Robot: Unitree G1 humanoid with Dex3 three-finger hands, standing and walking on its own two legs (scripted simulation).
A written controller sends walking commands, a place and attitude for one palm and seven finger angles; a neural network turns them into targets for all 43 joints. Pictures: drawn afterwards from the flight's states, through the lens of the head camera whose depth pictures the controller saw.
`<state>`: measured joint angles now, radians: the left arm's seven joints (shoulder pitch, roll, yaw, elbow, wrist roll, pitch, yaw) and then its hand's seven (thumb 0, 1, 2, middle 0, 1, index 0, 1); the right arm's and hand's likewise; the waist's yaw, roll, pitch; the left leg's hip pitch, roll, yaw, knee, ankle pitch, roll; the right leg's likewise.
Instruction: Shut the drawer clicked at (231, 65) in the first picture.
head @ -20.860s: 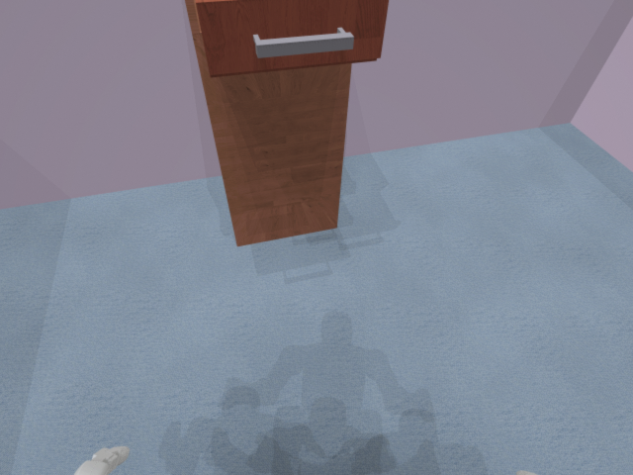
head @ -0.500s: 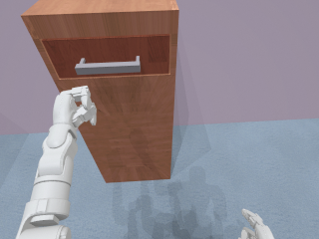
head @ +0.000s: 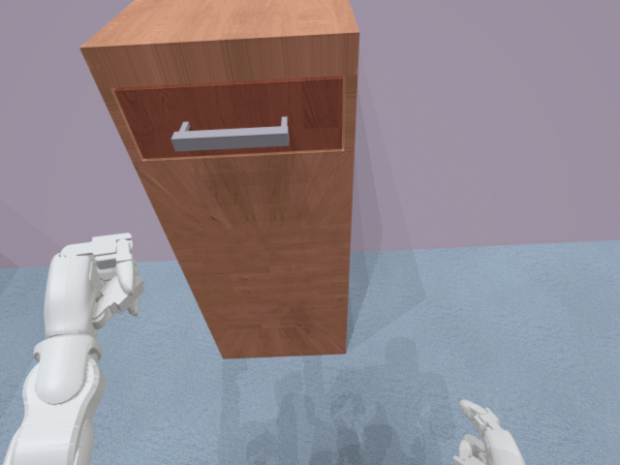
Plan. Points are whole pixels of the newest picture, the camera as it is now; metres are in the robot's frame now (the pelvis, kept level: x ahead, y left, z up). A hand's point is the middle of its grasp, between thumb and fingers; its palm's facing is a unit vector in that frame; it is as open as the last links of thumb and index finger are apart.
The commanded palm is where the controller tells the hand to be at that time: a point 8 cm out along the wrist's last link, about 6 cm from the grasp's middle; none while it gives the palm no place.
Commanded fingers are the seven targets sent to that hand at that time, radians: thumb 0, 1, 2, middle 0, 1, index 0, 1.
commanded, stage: draw the hand back to the body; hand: left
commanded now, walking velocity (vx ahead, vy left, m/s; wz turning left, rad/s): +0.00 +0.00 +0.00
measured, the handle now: (233, 131) +0.60 +0.20 +0.14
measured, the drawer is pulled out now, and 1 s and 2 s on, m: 0.00 0.00 0.00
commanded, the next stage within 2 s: step back with the hand held close in 0.46 s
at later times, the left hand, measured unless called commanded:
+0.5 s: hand (69, 355) +0.17 +0.25 +0.15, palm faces +0.44 -0.82 -0.36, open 3.3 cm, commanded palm +0.12 +0.29 +0.17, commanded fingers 0.00 0.90 0.90 -1.40 -1.60 -1.40 -1.60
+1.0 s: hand (67, 361) +0.17 +0.25 +0.15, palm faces +0.28 -0.81 -0.51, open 3.2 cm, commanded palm +0.11 +0.30 +0.17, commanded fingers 0.00 0.90 0.90 -1.40 -1.60 -1.40 -1.60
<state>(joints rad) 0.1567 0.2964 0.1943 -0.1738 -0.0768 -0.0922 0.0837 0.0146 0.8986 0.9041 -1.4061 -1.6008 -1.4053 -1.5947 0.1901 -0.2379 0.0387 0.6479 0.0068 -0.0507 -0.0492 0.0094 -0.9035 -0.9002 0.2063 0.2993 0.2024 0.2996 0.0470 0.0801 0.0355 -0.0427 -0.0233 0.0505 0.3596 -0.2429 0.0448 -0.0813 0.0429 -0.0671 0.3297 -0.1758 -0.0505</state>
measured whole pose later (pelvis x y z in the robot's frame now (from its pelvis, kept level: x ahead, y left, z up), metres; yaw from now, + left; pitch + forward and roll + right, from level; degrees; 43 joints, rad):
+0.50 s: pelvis +0.00 +0.01 +0.00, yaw +1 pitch -5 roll -1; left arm 0.50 0.30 0.26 -0.44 -0.05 -0.12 0.12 0.01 0.90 0.90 -1.41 -1.60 -1.41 -1.59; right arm 0.18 -0.23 0.02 0.63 -0.01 -0.10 -0.06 0.01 -0.90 -0.90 0.21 0.30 0.20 0.30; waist 0.08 0.08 0.03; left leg -0.05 -0.03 0.04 0.40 -0.26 0.05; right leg -0.07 0.04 -0.08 0.35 -0.18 -0.04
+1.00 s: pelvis -0.03 +0.02 -0.01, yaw -1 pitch +1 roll +0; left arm 0.66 0.41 0.37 -0.58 -0.05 -0.18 0.11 0.01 0.89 0.90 -1.41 -1.60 -1.40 -1.59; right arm 0.20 -0.24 -0.03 0.54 0.01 0.00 -0.07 0.01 -0.90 -0.90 0.21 0.30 0.20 0.30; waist -0.01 0.02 0.02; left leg -0.27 -0.05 0.09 0.50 -0.26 0.08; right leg -0.32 0.01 -0.04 0.49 -0.19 -0.02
